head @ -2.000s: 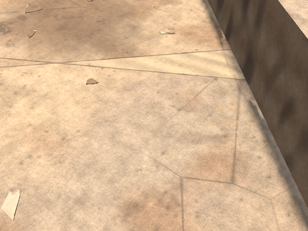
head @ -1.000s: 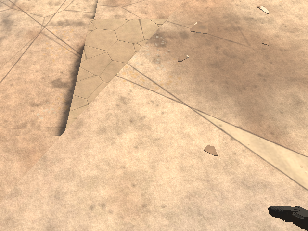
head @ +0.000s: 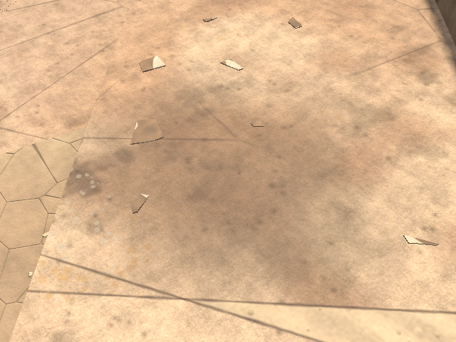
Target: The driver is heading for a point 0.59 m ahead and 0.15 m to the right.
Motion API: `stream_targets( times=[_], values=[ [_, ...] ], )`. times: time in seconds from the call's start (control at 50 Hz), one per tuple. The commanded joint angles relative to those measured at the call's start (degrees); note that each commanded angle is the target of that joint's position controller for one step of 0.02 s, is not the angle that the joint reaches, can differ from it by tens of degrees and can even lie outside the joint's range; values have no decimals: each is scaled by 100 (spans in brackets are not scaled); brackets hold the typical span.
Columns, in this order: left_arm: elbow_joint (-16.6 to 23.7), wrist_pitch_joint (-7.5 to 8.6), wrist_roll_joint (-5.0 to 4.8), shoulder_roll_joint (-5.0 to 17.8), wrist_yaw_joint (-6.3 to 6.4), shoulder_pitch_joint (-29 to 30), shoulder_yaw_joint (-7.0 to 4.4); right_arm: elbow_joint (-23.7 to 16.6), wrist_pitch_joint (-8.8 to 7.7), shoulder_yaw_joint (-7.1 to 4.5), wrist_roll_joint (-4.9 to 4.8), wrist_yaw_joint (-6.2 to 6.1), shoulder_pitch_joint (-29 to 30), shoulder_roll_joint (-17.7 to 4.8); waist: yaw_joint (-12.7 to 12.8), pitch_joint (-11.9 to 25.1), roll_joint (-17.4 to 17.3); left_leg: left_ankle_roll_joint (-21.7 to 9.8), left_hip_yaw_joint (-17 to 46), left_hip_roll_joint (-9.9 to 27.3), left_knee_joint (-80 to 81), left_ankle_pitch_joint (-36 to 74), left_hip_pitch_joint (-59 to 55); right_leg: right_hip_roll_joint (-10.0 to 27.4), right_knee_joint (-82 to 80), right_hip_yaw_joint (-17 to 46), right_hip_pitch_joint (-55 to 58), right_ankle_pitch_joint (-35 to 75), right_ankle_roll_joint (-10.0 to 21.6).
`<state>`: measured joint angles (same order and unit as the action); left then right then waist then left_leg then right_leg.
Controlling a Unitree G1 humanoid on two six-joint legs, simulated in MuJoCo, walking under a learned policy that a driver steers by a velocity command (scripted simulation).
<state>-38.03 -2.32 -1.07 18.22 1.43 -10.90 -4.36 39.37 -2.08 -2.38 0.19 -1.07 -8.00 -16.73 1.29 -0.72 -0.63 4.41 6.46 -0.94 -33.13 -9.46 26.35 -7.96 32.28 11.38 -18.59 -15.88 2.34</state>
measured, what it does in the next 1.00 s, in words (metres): walks ahead, turning right: left foot, then right foot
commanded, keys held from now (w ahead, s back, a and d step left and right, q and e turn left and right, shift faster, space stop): e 0.48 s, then w+e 0.10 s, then w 0.42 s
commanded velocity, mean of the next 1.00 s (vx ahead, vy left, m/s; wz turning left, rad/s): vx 0.17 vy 0.00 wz -0.46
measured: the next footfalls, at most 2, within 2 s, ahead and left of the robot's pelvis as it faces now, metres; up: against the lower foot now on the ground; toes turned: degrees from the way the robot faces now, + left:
left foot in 0.02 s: +0.12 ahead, +0.13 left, +0.00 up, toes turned -6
right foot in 0.42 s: +0.03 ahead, -0.12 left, +0.00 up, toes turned -17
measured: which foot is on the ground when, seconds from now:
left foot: up 0.00-0.00, down 0.02-0.42, up 0.44-0.86, down 0.88-1.00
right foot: down 0.00-0.02, up 0.04-0.40, down 0.42-0.90, up 0.92-1.00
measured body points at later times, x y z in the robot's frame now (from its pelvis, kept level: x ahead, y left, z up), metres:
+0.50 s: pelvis +0.02 -0.02 +0.00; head +0.05 -0.05 +0.45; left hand +0.25 +0.21 -0.08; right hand +0.08 -0.34 -0.11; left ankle +0.06 +0.13 -0.68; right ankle -0.01 -0.11 -0.73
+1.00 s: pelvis +0.15 -0.03 +0.01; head +0.16 -0.02 +0.46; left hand +0.35 +0.17 -0.11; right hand +0.14 -0.33 -0.08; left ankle +0.18 +0.06 -0.73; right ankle +0.02 -0.12 -0.66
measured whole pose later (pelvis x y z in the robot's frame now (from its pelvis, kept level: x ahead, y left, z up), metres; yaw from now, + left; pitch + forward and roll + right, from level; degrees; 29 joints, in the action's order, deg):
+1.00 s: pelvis +0.15 -0.03 +0.01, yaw -26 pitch +2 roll +0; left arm -39.8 2.6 -1.2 16.8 0.0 -18.6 -3.0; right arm 42.6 -5.9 -3.3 -0.2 1.5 -14.3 -15.3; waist 0.2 2.0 2.6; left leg -2.7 -0.5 -1.8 -28.0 -15.5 15.0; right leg -1.4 59.2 4.1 -23.1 -24.0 1.9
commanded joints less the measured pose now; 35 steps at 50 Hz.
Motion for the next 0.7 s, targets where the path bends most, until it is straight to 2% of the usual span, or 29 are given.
stream_targets(
  times=[0.02,0.04,0.06,0.08,0.1,0.12,0.16,0.18,0.24,0.28,0.32,0.36,0.38,0.4,0.42,0.44,0.46,0.48,0.5,0.52,0.54,0.56,0.6,0.66,0.7],
  values=[
    [528,64,55,371,17,115,-68,-367,-171,-344,97,-39,-408,-1051,-207,998,347,-591,725,1113,1120,1563,-1755,791,651,941,-35,419,243],
    [534,102,89,175,-1,-550,-22,-412,-68,-426,237,-78,-246,-1403,241,959,-1276,-1565,2053,2326,1063,3256,-2453,-121,1793,-51,-1230,-2209,-140],
    [534,160,111,672,-25,-510,-133,-351,-33,-419,228,-63,-512,-1199,-3,1066,-1526,-2154,2841,2748,1256,3126,-2432,167,3067,-320,-1758,-2454,-403],
    [438,126,29,978,-19,-342,-249,-419,-28,-337,197,-75,-432,-890,-100,916,-942,-2021,2199,2406,1169,2679,-2265,394,3671,-290,-1828,-2009,-491],
    [352,34,-8,958,14,-268,-282,-438,6,-292,141,-85,-222,-704,-67,742,-607,-1737,1515,1994,1119,2287,-2064,508,3875,-376,-1840,-1610,-593],
    [341,-59,-12,882,37,-235,-278,-487,40,-256,76,-101,-48,-605,-56,604,-575,-1578,1101,1769,1166,1969,-1870,591,3958,-434,-1824,-1350,-678],
    [424,-136,-34,562,13,-160,-197,-462,113,-266,94,-144,71,-661,-44,413,-739,-1494,441,1439,1356,1757,-1543,651,3659,-760,-1599,-935,-758],
    [494,-135,-45,455,6,-54,-168,-436,144,-285,114,-164,26,-677,-109,413,-870,-1523,264,1396,1402,1736,-1617,665,3369,-891,-1571,-847,-779],
    [665,-109,-17,329,-49,204,-117,-375,205,-364,100,-191,-73,-808,-265,633,-1025,-1663,31,1610,1364,1889,-1916,863,2466,-1021,-1278,-819,-772],
    [713,-103,-6,324,-108,237,-107,-363,223,-421,60,-164,-3,-922,-294,739,-1081,-1682,-114,1729,1365,1876,-1856,937,1876,-1153,-841,-721,-690],
    [727,-123,-5,404,-163,189,-144,-326,227,-456,7,-123,19,-988,-299,739,-1128,-1662,-194,1823,1328,1697,-1823,925,1390,-1301,-529,-636,-585],
    [722,-143,-5,435,-217,70,-186,-286,224,-478,-65,-93,70,-1030,-217,683,-1099,-1544,-274,1880,1173,1439,-1773,884,727,-1430,-216,-372,-406],
    [659,-142,0,406,-240,-118,-207,-269,230,-482,-121,-89,151,-1029,-83,667,-1034,-1396,-404,1833,977,1247,-1652,801,134,-1554,123,42,-266],
    [564,-139,14,435,-235,-341,-250,-204,232,-464,-158,-86,71,-924,-8,667,-899,-1147,-598,1691,649,878,-1409,660,-406,-1582,598,405,-92],
    [543,-122,37,657,-190,-515,-332,-87,234,-419,-108,-60,-202,-703,-17,578,-221,-685,-1034,1386,-135,78,-739,929,-932,-963,1242,1205,160],
    [695,-87,70,1386,-77,-600,-477,-330,236,-270,218,-18,-203,-288,-214,546,1814,-35,-1547,562,-2052,-2537,960,2565,-1046,1294,2057,3290,923],
    [777,40,288,1412,-137,-640,-440,-542,196,-339,146,-78,425,-542,242,737,1624,16,-592,134,-3092,-3026,1401,3061,-1259,1958,1501,3320,1847],
    [728,147,327,1244,-155,-487,-388,-525,202,-400,15,-117,567,-723,196,576,1113,-58,-329,239,-3463,-2608,1423,2749,-1362,1543,1283,2678,1690],
    [656,206,179,1040,-118,-314,-348,-428,200,-445,-6,-127,408,-781,28,509,879,-140,-260,345,-3334,-1982,1500,2350,-1425,1198,1294,1412,1318],
    [634,209,36,816,-85,-246,-278,-317,189,-473,14,-130,307,-778,-13,504,767,-164,-251,427,-3133,-1559,1552,2127,-1545,1101,1315,133,1080],
    [630,209,-12,734,-59,-208,-227,-313,166,-484,28,-105,279,-776,-35,400,899,-155,-276,413,-3003,-1174,1503,1989,-1735,1116,1170,-732,1034],
    [640,218,22,682,-34,-232,-191,-326,116,-481,4,-57,311,-736,-47,326,1008,-156,-311,347,-2895,-903,1448,1908,-1895,1191,1089,-1186,1031],
    [612,275,94,643,11,-335,-170,-299,-9,-459,-50,22,373,-662,-19,294,1001,-164,-348,282,-2278,-530,1404,1872,-2033,1154,1244,-1135,1014],
    [467,368,79,684,21,-529,-178,-250,-161,-361,-36,124,567,-444,133,263,991,-153,-430,220,-1071,-217,947,1789,-1980,862,1291,-593,954],
    [373,401,66,767,-7,-647,-193,-251,-228,-314,-58,191,652,-388,218,187,999,-178,-483,197,-547,-225,579,1828,-1971,851,1120,-565,989]
  ],
)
